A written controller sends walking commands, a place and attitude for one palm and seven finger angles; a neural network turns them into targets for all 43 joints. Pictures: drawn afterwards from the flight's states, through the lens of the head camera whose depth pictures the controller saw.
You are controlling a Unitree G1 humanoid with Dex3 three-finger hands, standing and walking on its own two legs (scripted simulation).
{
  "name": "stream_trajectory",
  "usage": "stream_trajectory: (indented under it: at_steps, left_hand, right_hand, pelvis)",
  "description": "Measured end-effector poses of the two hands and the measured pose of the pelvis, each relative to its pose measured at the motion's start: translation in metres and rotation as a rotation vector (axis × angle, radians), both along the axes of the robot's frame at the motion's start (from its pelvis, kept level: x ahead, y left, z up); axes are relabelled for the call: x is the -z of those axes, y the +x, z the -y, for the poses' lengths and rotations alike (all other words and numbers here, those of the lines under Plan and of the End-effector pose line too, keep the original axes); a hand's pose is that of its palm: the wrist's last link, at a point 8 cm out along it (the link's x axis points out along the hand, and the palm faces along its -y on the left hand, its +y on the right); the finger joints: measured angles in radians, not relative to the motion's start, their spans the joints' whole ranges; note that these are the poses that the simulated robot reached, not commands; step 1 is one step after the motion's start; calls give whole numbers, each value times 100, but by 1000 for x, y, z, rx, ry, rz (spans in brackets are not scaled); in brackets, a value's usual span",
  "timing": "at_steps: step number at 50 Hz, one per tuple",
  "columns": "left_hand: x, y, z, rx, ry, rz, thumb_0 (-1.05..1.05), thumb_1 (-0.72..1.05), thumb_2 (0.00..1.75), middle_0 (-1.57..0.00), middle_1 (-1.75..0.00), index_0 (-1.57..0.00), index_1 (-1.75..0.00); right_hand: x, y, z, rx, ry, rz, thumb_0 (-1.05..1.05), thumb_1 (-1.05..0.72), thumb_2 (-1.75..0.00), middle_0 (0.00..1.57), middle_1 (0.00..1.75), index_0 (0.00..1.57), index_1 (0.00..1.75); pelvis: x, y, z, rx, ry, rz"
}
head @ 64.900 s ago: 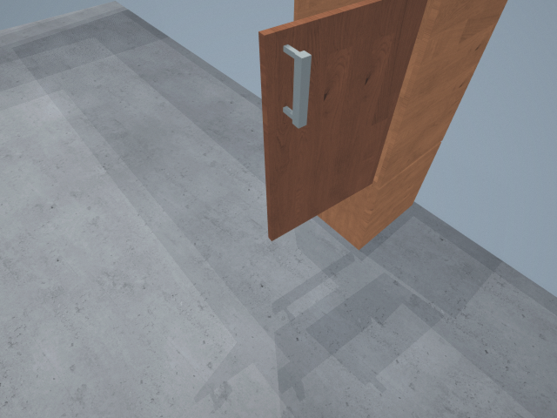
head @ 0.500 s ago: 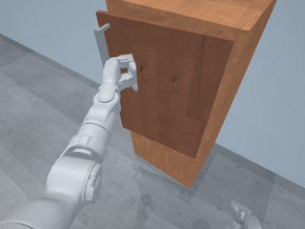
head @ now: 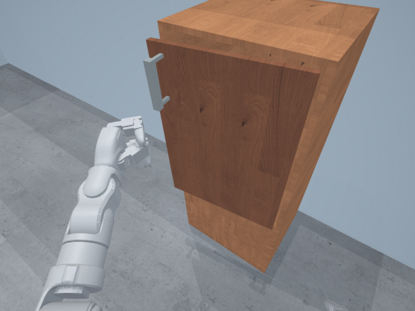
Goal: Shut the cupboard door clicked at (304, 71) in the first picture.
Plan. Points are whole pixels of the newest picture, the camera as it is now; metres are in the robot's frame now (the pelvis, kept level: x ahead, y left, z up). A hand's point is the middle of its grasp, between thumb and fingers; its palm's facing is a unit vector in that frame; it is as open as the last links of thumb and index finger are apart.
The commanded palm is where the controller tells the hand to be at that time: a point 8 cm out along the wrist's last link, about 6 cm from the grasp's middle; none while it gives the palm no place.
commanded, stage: draw the hand back to the body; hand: left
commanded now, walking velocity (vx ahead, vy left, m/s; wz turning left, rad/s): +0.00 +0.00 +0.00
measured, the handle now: (158, 82) +0.62 +0.16 +0.16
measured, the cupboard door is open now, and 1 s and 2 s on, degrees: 7 7 7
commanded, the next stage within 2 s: step back with the hand held close in 1.12 s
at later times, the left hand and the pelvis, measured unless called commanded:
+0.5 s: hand (65, 201) +0.24 +0.23 +0.16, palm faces +0.34 -0.90 -0.29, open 4.3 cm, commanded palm +0.19 +0.28 +0.18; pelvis +0.01 +0.01 +0.01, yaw +1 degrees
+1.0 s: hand (13, 236) +0.18 +0.28 +0.16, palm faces +0.50 -0.78 -0.37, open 7.3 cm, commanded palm +0.14 +0.31 +0.18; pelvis +0.01 +0.01 +0.01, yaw +1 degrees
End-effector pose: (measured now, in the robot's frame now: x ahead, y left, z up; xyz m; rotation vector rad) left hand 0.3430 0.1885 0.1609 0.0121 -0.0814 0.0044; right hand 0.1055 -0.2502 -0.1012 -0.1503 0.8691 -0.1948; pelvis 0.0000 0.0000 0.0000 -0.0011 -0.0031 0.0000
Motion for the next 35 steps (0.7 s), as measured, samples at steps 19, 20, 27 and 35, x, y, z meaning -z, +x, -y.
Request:
stream_trajectory:
  at_steps: [19,20,27,35]
  left_hand:
    - [-10,-117,-68,-265,247,89,2,89,90,-94,-110,-93,-109]
    - [-11,-121,-72,-279,255,90,2,89,90,-91,-107,-91,-106]
    - [-13,-144,-92,-351,318,68,2,89,90,-72,-86,-72,-86]
    - [-16,-177,-114,-431,402,34,2,89,90,-50,-62,-50,-62]
  right_hand:
    - [-45,102,-66,-228,36,216,1,-90,-90,20,30,21,30]
    - [-43,100,-67,-229,39,203,1,-90,-90,20,30,21,30]
    - [-25,80,-61,-194,45,121,1,-90,-90,20,30,21,30]
    - [-20,67,-41,-135,15,102,1,-90,-90,20,30,21,30]
  pelvis:
    - [-9,2,-7,-25,-1,70]
    - [-9,3,-8,-26,-1,71]
    - [-9,8,-10,-21,-1,71]
    - [-8,11,-10,-13,-3,68]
